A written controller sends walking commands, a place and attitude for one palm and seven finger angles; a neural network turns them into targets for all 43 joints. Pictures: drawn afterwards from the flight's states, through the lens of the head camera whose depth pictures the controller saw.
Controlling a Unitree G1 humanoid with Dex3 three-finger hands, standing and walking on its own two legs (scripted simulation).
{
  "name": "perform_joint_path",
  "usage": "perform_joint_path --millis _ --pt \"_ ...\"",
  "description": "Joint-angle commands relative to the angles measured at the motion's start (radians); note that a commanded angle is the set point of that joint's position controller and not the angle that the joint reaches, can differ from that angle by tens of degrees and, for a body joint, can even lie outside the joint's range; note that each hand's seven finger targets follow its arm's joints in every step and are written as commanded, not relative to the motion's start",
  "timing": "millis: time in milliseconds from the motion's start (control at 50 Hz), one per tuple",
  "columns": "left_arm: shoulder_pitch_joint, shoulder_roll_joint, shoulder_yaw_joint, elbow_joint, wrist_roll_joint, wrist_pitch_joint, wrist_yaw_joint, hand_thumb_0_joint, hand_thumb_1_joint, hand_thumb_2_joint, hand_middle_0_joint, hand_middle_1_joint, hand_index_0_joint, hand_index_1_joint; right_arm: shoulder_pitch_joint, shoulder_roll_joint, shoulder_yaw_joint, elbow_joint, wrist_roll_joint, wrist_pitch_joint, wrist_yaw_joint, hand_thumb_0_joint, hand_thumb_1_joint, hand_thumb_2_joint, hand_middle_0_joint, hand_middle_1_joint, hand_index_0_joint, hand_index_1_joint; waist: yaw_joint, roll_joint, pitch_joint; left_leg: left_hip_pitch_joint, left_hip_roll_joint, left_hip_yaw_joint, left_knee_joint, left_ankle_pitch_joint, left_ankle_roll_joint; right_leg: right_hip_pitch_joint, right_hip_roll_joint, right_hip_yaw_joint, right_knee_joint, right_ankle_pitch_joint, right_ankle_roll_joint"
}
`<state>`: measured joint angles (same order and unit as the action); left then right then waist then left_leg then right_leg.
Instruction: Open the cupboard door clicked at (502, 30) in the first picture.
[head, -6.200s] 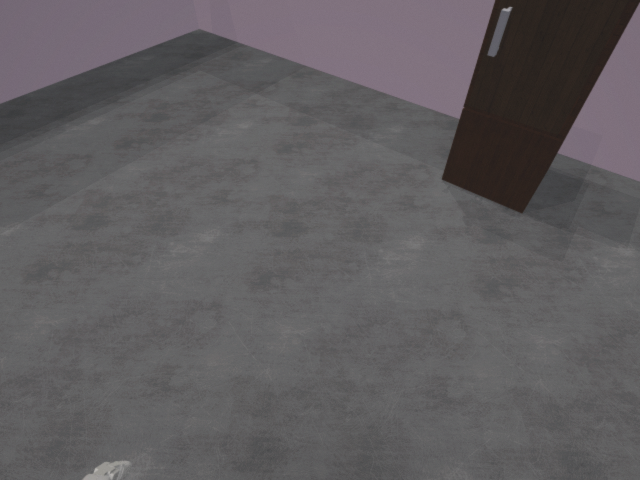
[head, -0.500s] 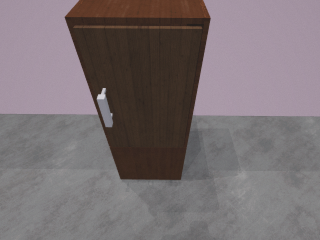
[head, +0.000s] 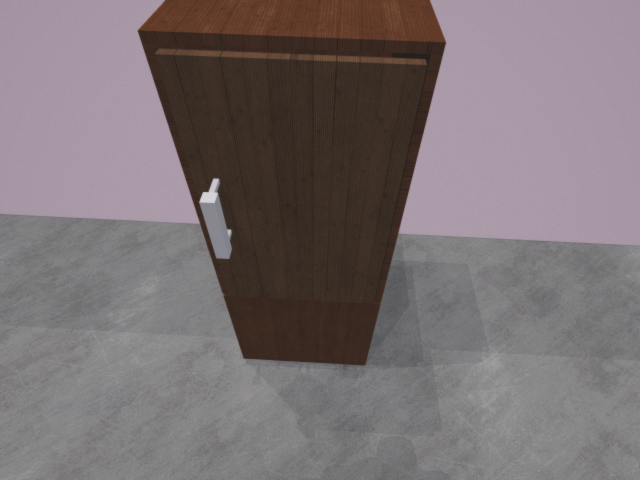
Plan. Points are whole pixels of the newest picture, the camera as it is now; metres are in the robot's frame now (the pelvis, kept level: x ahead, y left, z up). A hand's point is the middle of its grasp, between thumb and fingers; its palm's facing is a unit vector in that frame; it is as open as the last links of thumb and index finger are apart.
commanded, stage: come to a stop and stand still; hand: left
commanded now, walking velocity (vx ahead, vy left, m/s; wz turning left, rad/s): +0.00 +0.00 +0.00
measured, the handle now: (219, 219) +0.55 +0.22 -0.04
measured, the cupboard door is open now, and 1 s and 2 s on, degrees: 0 0 0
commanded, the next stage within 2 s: look again from close up in 0.18 s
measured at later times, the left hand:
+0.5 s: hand out of the picture +0.02 +0.20 -0.19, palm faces +0.01 -0.98 -0.21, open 7.4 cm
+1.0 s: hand out of the picture +0.12 +0.25 -0.06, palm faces +0.26 -0.96 -0.15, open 7.5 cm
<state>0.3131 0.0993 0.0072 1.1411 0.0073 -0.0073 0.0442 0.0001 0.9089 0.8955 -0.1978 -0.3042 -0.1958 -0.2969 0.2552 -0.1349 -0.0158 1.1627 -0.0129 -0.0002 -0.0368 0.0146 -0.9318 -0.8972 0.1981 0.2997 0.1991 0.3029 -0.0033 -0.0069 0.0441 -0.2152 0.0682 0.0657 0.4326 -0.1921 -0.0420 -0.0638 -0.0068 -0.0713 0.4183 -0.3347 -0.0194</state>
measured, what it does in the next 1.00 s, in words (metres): shifts its weight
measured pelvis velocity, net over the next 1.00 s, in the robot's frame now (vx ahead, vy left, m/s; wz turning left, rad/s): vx -0.04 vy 0.05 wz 0.05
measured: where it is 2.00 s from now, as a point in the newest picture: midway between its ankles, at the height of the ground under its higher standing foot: outside the picture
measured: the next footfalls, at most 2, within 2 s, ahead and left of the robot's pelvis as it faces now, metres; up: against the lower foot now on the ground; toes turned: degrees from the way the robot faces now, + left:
none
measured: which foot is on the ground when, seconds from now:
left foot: down 0.00-1.00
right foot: down 0.00-1.00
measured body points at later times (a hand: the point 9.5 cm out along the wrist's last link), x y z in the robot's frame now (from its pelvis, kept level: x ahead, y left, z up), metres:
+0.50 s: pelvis +0.00 +0.02 -0.01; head +0.01 +0.03 +0.44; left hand +0.02 +0.25 -0.17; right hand +0.04 -0.21 -0.16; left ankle +0.03 +0.15 -0.74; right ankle -0.07 -0.10 -0.74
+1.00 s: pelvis -0.04 +0.05 -0.02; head -0.03 +0.05 +0.43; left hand +0.10 +0.30 -0.04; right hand +0.06 -0.19 -0.13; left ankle +0.03 +0.15 -0.74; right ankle -0.06 -0.09 -0.74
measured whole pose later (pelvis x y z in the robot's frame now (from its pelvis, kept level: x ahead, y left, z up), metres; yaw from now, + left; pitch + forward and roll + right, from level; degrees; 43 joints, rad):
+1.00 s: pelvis -0.04 +0.05 -0.02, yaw +3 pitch +2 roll +0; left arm 0.48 0.19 0.06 0.15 -0.15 -0.10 0.08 0.01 0.87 0.88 -0.20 -0.33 -0.20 -0.32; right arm 0.31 -0.21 0.01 0.79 0.03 -0.25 -0.06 0.01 -0.91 -0.90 0.20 0.30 0.20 0.30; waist -0.03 0.01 -0.01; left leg -0.45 -0.02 0.04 0.63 -0.21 0.04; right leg -0.32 -0.07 -0.06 0.68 -0.39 0.01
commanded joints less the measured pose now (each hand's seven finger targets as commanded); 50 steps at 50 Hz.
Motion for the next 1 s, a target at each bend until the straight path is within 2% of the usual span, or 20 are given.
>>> perform_joint_path --millis 0,240,260,280,300,340,380,440,480,540,700,800,820,840,860,880,900,920,960,980 --pt "0.087 0.106 0.014 -0.021 0.002 -0.007 0.004 0.0 0.9 0.9 -0.2 -0.3 -0.2 -0.3 0.065 -0.074 -0.008 -0.02 0.005 -0.01 -0.006 0.0 -0.9 -0.9 0.2 0.3 0.2 0.3 -0.003 -0.001 0.021 0.094 0.056 -0.047 -0.026 0.237 0.046 -0.116 -0.109 0.072 -0.095 0.325 0.001" --pt "0.077 0.133 0.015 -0.027 0.001 -0.007 0.003 0.0 0.9 0.9 -0.2 -0.3 -0.2 -0.3 0.033 -0.102 -0.007 -0.03 0.004 -0.011 -0.006 0.0 -0.9 -0.9 0.2 0.3 0.2 0.3 0.004 -0.009 0.003 0.119 0.056 -0.044 -0.025 0.271 0.046 -0.082 -0.115 0.067 -0.093 0.385 0.005" --pt "0.153 0.157 0.01 -0.017 0.021 -0.042 0.039 0.0 0.9 0.9 -0.2 -0.3 -0.2 -0.3 -0.075 -0.128 -0.007 -0.118 0.01 -0.027 0.008 0.0 -0.9 -0.9 0.2 0.3 0.2 0.3 0.043 -0.041 0.06 -0.006 0.04 0.005 0.238 0.199 0.029 -0.156 -0.178 0.189 -0.116 0.84 0.065" --pt "0.111 0.208 0.023 -0.058 0.026 -0.052 0.038 0.0 0.9 0.9 -0.2 -0.3 -0.2 -0.3 -0.048 -0.089 -0.001 -0.174 0.003 -0.017 0.017 0.0 -0.9 -0.9 0.2 0.3 0.2 0.3 -0.011 -0.07 0.07 -0.112 -0.016 0.014 0.21 -0.046 0.031 -0.043 -0.212 0.142 -0.032 1.134 0.04" --pt "0.105 0.196 0.018 -0.083 0.02 -0.059 0.032 0.0 0.9 0.9 -0.2 -0.3 -0.2 -0.3 0.046 -0.067 -0.005 -0.161 -0.003 -0.027 0.016 0.0 -0.9 -0.9 0.2 0.3 0.2 0.3 -0.034 -0.142 -0.063 -0.076 -0.028 0.021 0.133 -0.077 0.061 0.039 -0.2 0.107 0.075 1.233 -0.005" --pt "0.092 0.178 0.016 -0.117 0.005 -0.059 0.028 0.0 0.9 0.9 -0.2 -0.3 -0.2 -0.3 0.096 -0.11 -0.016 -0.158 -0.002 -0.036 0.008 0.0 -0.9 -0.9 0.2 0.3 0.2 0.3 -0.032 -0.164 -0.203 0.015 -0.013 -0.008 0.125 0.188 0.083 0.083 -0.151 0.066 0.167 1.112 -0.01" --pt "0.103 0.171 0.018 -0.137 0.008 -0.04 0.024 0.0 0.9 0.9 -0.2 -0.3 -0.2 -0.3 0.078 -0.12 -0.017 -0.164 -0.001 -0.033 0.003 0.0 -0.9 -0.9 0.2 0.3 0.2 0.3 -0.011 0.002 -0.126 0.041 0.02 -0.016 0.148 0.353 0.086 -0.027 -0.129 0.067 0.147 0.83 -0.013" --pt "0.083 0.164 0.013 -0.15 0.011 -0.015 0.016 0.0 0.9 0.9 -0.2 -0.3 -0.2 -0.3 0.02 -0.121 -0.012 -0.191 0.002 -0.015 0.007 0.0 -0.9 -0.9 0.2 0.3 0.2 0.3 0.001 0.009 0.023 -0.025 0.035 -0.062 0.1 0.219 0.08 -0.154 -0.098 0.081 0.043 0.35 -0.019" --pt "0.077 0.164 0.012 -0.158 0.016 -0.008 0.012 0.0 0.9 0.9 -0.2 -0.3 -0.2 -0.3 0.024 -0.129 -0.013 -0.191 -0.002 -0.018 0.012 0.0 -0.9 -0.9 0.2 0.3 0.2 0.3 0.004 0.024 0.023 -0.035 0.04 -0.083 0.075 0.233 0.09 -0.148 -0.078 0.068 0.043 0.232 -0.013" --pt "0.06 0.169 0.011 -0.169 0.011 0.002 0.005 0.0 0.9 0.9 -0.2 -0.3 -0.2 -0.3 0.009 -0.15 -0.019 -0.204 -0.003 -0.015 0.014 0.0 -0.9 -0.9 0.2 0.3 0.2 0.3 0.006 0.024 0.028 -0.064 0.042 -0.114 0.017 0.038 0.096 -0.172 -0.066 0.069 0.023 0.04 -0.007" --pt "0.061 0.187 0.012 -0.178 0.014 0.003 -0.008 0.0 0.9 0.9 -0.2 -0.3 -0.2 -0.3 0.007 -0.179 -0.022 -0.213 -0.004 -0.022 0.019 0.0 -0.9 -0.9 0.2 0.3 0.2 0.3 0.014 0.054 -0.003 -0.085 0.053 -0.166 -0.09 -0.128 0.105 -0.154 -0.065 0.049 0.019 0.01 -0.002" --pt "0.069 0.196 0.011 -0.161 0.014 -0.002 -0.011 0.0 0.9 0.9 -0.2 -0.3 -0.2 -0.3 0.007 -0.187 -0.022 -0.2 -0.001 -0.026 0.02 0.0 -0.9 -0.9 0.2 0.3 0.2 0.3 0.015 0.031 0.0 -0.075 0.048 -0.16 -0.099 -0.11 0.102 -0.153 -0.078 0.055 -0.008 0.03 -0.001" --pt "0.082 0.175 -0.003 -0.142 0.026 -0.009 0.026 0.0 0.9 0.9 -0.2 -0.3 -0.2 -0.3 -0.033 -0.196 -0.014 -0.242 0.006 -0.02 0.019 0.0 -0.9 -0.9 0.2 0.3 0.2 0.3 0.016 0.082 0.081 -0.081 0.043 -0.087 0.079 0.061 0.062 -0.226 -0.103 0.104 -0.046 0.123 -0.01" --pt "-0.647 0.454 0.2 -1.753 -0.164 -0.226 0.037 0.0 0.877 0.89 -0.202 -0.315 -0.202 -0.315 -0.003 -0.308 -0.042 -0.578 0.062 -0.179 -0.01 0.0 -0.9 -0.9 0.2 0.3 0.2 0.3 -0.117 0.263 -0.432 0.266 -0.047 -0.103 0.014 0.148 0.052 -0.222 -0.017 -0.038 0.068 0.259 -0.022" --pt "-0.118 0.373 0.166 -1.507 -0.105 -0.186 0.067 0.0 0.853 0.88 -0.203 -0.33 -0.203 -0.33 -0.059 -0.227 0.006 -0.509 0.056 -0.277 -0.047 0.0 -0.9 -0.9 0.2 0.3 0.2 0.3 0.022 0.324 -0.455 0.347 0.037 -0.182 -0.027 0.142 0.024 -0.296 -0.005 -0.041 0.219 0.085 -0.019" --pt "0.132 0.142 0.017 -1.328 -0.128 -0.065 0.082 0.0 0.83 0.87 -0.205 -0.345 -0.205 -0.345 -0.072 -0.183 -0.005 -0.489 0.071 -0.316 -0.042 0.0 -0.9 -0.9 0.2 0.3 0.2 0.3 -0.026 0.249 -0.305 0.16 0.012 -0.202 -0.086 -0.066 0.001 -0.404 0.016 -0.052 0.281 -0.048 -0.003" --pt "0.138 0.018 -0.045 -1.243 -0.17 -0.053 0.064 0.0 0.807 0.86 -0.207 -0.36 -0.207 -0.36 -0.047 -0.187 -0.007 -0.474 0.079 -0.327 -0.041 0.0 -0.9 -0.9 0.2 0.3 0.2 0.3 -0.04 0.141 -0.115 0.01 -0.013 -0.173 -0.069 -0.196 0.033 -0.421 0.009 -0.04 0.247 -0.048 -0.003" --pt "0.032 0.097 0.023 -1.267 -0.181 -0.112 0.053 0.0 0.783 0.85 -0.208 -0.375 -0.208 -0.375 -0.064 -0.224 -0.023 -0.521 0.067 -0.333 -0.045 0.0 -0.9 -0.9 0.2 0.3 0.2 0.3 -0.058 0.088 -0.019 -0.101 -0.031 -0.174 0.001 -0.267 0.04 -0.448 0.014 -0.053 0.178 -0.058 0.002" --pt "0.047 0.162 0.145 -1.056 -0.186 -0.245 -0.007 0.0 0.737 0.83 -0.212 -0.405 -0.212 -0.405 -0.063 -0.244 -0.039 -0.537 0.035 -0.322 -0.046 0.0 -0.9 -0.9 0.2 0.3 0.2 0.3 -0.071 -0.126 -0.015 -0.256 -0.057 -0.151 0.173 -0.27 0.047 -0.599 0.027 -0.064 0.208 -0.151 0.009" --pt "0.025 0.194 0.198 -0.929 -0.188 -0.326 -0.06 0.0 0.713 0.82 -0.213 -0.42 -0.213 -0.42 -0.073 -0.246 -0.046 -0.556 0.04 -0.315 -0.039 0.0 -0.9 -0.9 0.2 0.3 0.2 0.3 -0.056 -0.191 -0.001 -0.344 -0.064 -0.135 0.253 -0.277 0.041 -0.673 0.025 -0.059 0.259 -0.209 0.008"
